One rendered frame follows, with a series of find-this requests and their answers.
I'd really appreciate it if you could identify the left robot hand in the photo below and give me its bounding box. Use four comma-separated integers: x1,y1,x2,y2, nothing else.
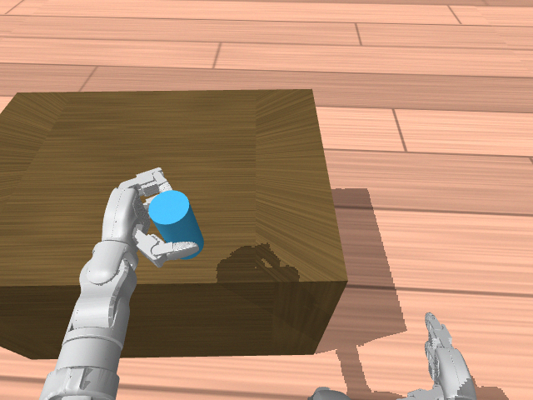
102,167,199,268

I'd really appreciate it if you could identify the left robot arm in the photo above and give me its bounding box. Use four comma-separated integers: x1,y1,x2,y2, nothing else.
39,240,139,400

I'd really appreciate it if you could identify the can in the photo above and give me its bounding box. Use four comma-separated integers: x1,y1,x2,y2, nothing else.
148,190,204,260

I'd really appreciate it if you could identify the right robot hand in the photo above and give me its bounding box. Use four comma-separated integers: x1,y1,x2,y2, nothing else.
397,312,477,400

